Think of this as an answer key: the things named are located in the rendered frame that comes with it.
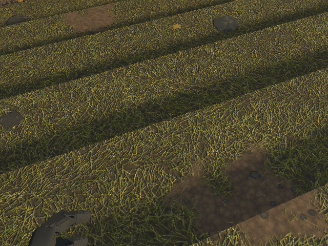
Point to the left robot hand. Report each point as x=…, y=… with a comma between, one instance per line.
x=45, y=235

